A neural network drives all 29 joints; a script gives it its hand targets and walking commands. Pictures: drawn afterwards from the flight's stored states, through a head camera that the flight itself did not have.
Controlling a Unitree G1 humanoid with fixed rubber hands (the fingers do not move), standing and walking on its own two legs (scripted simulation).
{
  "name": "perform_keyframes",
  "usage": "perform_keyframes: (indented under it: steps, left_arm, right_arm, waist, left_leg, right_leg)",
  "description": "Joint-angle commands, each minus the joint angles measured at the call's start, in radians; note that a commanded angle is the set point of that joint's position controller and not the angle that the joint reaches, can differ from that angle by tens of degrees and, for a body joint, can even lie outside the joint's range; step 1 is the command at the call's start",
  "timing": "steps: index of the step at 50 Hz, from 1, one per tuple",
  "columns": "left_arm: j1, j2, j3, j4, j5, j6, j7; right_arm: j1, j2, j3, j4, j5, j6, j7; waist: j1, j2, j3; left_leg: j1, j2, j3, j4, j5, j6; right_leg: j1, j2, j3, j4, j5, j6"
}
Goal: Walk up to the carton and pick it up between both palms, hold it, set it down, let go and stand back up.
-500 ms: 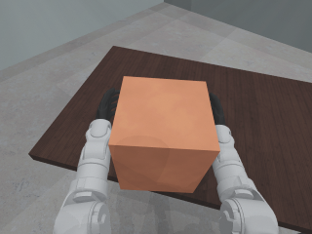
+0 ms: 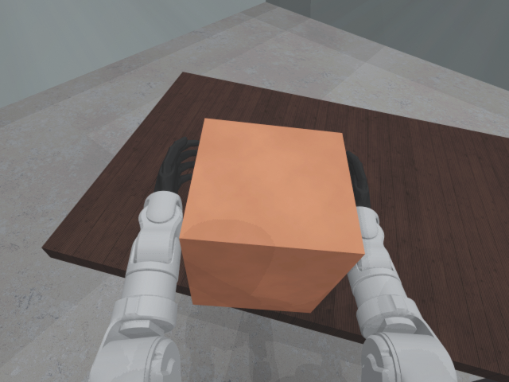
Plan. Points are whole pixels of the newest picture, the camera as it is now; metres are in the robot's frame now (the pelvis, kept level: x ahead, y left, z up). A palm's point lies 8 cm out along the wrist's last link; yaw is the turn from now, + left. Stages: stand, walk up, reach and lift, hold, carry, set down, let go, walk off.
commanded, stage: reach and lift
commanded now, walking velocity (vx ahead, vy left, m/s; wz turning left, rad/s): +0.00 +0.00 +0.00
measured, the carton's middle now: (262, 224) +0.33 +0.00 +0.05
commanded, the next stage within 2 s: none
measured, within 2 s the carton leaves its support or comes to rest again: neither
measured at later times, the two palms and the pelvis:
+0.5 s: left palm (170, 171) +0.36 +0.14 +0.14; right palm (368, 195) +0.35 -0.16 +0.12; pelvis -0.02 +0.00 +0.00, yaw +0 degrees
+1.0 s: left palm (172, 156) +0.36 +0.14 +0.17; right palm (378, 179) +0.36 -0.16 +0.15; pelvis -0.02 +0.00 +0.00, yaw +0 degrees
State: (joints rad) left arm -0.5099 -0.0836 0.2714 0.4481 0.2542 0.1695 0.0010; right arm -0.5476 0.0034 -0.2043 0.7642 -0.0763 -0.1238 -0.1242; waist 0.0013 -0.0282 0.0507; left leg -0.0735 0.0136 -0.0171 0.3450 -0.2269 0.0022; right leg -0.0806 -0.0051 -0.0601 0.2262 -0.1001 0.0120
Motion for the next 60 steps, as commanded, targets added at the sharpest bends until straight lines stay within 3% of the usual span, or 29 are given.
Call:
perform_keyframes:
  steps: [1, 7, 14, 19, 30, 41, 44, 54, 60]
  left_arm:
    - [-0.6, -0.525, -0.425, -0.125, -0.022, -0.049, -0.109]
    - [-0.603, -0.529, -0.392, -0.121, -0.006, -0.016, -0.124]
    - [-0.668, -0.509, -0.365, -0.091, -0.005, 0.03, -0.136]
    - [-0.729, -0.529, -0.397, -0.086, -0.023, 0.035, -0.118]
    - [-0.712, -0.539, -0.408, -0.08, -0.03, 0.12, -0.128]
    - [-0.738, -0.548, -0.486, -0.234, -0.073, 0.224, -0.124]
    - [-0.717, -0.533, -0.484, -0.258, -0.071, 0.262, -0.122]
    - [-0.774, -0.532, -0.525, -0.366, -0.11, 0.353, -0.115]
    - [-0.796, -0.511, -0.495, -0.347, -0.116, 0.4, -0.124]
  right_arm:
    - [-0.609, 0.544, 0.393, -0.235, -0.017, -0.094, 0.121]
    - [-0.67, 0.542, 0.394, -0.286, -0.013, -0.104, 0.117]
    - [-0.723, 0.52, 0.361, -0.25, -0.015, -0.079, 0.114]
    - [-0.791, 0.515, 0.346, -0.246, -0.007, -0.082, 0.117]
    - [-0.837, 0.481, 0.381, -0.264, 0.068, -0.018, 0.095]
    - [-0.899, 0.505, 0.491, -0.421, 0.185, 0.078, 0.072]
    - [-0.885, 0.497, 0.516, -0.443, 0.219, 0.12, 0.069]
    - [-0.927, 0.501, 0.544, -0.541, 0.3, 0.24, 0.053]
    - [-0.955, 0.506, 0.539, -0.531, 0.332, 0.304, 0.04]
  waist:
    - [-0.014, 0.042, -0.498]
    - [0.008, -0.002, -0.486]
    - [0.001, -0.01, -0.42]
    - [-0.008, 0.01, -0.481]
    - [-0.038, 0.019, -0.45]
    - [-0.068, 0.028, -0.505]
    - [-0.061, 0.028, -0.492]
    - [-0.088, 0.047, -0.513]
    - [-0.093, 0.026, -0.478]
  left_leg:
    - [0.039, -0.047, 0.076, -0.014, 0.497, -0.073]
    - [0.023, -0.047, 0.087, -0.053, 0.404, -0.044]
    - [-0.003, -0.048, 0.103, -0.092, 0.257, -0.019]
    - [0.041, -0.044, 0.1, -0.08, 0.263, -0.027]
    - [0.084, -0.05, 0.076, -0.046, 0.326, -0.04]
    - [0.136, -0.054, 0.046, -0.002, 0.422, -0.045]
    - [0.142, -0.054, 0.042, 0.002, 0.436, -0.045]
    - [0.164, -0.051, 0.023, 0.016, 0.44, -0.046]
    - [0.118, -0.054, 0.021, 0.002, 0.383, -0.034]
  right_leg:
    - [0.31, 0.042, -0.034, 0.065, 0.381, 0.012]
    - [0.333, 0.034, -0.036, 0.057, 0.318, 0.016]
    - [0.304, 0.024, -0.035, 0.028, 0.154, 0.01]
    - [0.254, 0.029, -0.045, 0.025, 0.118, 0.005]
    - [0.247, 0.04, -0.049, 0.026, 0.156, 0.005]
    - [0.247, 0.051, -0.041, 0.05, 0.24, 0.012]
    - [0.253, 0.053, -0.035, 0.05, 0.255, 0.013]
    - [0.233, 0.061, -0.023, 0.054, 0.244, 0.012]
    - [0.248, 0.058, -0.013, 0.054, 0.238, 0.019]
